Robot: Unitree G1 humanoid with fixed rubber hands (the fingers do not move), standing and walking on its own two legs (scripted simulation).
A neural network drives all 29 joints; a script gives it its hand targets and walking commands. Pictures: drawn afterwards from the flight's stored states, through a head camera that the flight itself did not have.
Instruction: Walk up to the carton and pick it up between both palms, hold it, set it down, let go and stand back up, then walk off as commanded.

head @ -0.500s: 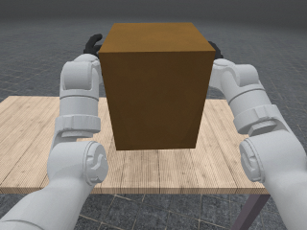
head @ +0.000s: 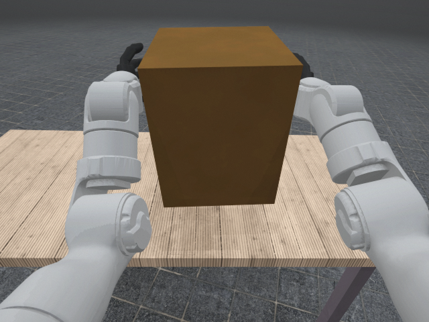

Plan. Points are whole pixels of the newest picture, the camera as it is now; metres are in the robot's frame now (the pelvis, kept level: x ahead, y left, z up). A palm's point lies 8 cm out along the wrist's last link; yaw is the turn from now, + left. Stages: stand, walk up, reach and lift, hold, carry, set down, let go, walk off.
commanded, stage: hold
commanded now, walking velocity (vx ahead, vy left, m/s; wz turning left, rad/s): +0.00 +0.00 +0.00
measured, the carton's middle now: (216, 115) +0.38 +0.00 +0.27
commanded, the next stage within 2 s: none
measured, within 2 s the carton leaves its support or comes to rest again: neither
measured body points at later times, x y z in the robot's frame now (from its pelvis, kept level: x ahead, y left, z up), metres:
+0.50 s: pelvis +0.01 +0.00 +0.00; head -0.09 +0.02 +0.44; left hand +0.39 +0.15 +0.32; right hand +0.39 -0.14 +0.31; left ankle +0.04 +0.11 -0.75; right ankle +0.00 -0.09 -0.75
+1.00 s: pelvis +0.00 +0.00 +0.00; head -0.09 +0.03 +0.44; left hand +0.39 +0.15 +0.32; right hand +0.39 -0.14 +0.31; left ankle +0.04 +0.11 -0.75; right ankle +0.00 -0.09 -0.75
